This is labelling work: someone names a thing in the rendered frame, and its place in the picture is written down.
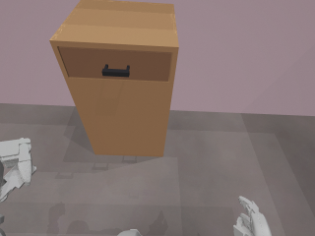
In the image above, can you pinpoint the handle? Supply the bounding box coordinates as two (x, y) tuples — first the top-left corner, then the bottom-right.
(101, 64), (130, 78)

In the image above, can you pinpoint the drawer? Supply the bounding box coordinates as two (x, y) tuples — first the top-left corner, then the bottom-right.
(58, 46), (172, 82)

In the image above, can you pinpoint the cabinet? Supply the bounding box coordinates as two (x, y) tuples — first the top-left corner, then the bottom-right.
(49, 0), (179, 157)

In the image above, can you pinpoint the robot right hand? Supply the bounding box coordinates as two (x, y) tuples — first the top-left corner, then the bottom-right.
(233, 196), (272, 236)

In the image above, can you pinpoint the robot left hand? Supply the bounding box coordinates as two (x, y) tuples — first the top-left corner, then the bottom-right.
(0, 138), (36, 203)

